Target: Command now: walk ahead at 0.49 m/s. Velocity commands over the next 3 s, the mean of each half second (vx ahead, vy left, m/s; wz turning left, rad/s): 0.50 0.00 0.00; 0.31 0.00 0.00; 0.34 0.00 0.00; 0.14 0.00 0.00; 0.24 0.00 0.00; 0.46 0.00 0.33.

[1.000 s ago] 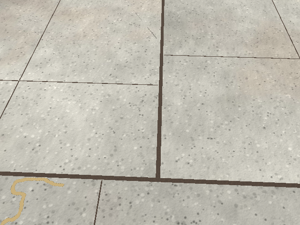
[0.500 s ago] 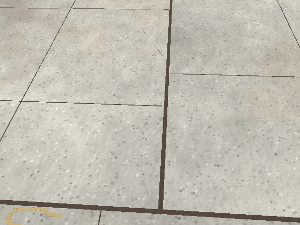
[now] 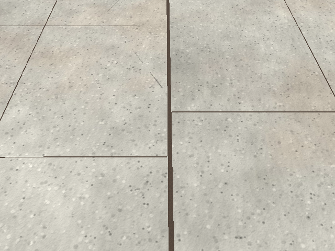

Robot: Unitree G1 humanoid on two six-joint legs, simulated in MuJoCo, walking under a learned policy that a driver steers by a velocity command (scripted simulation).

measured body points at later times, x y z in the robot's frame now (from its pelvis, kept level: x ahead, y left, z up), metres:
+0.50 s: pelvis +0.28 -0.08 +0.00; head +0.29 -0.10 +0.45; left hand +0.33 +0.18 -0.12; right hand +0.37 -0.35 -0.14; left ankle +0.29 +0.08 -0.66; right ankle +0.30 -0.16 -0.74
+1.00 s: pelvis +0.49 -0.03 -0.01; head +0.52 -0.02 +0.44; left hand +0.53 +0.23 -0.16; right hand +0.61 -0.28 -0.13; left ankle +0.58 +0.05 -0.74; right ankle +0.45 -0.18 -0.69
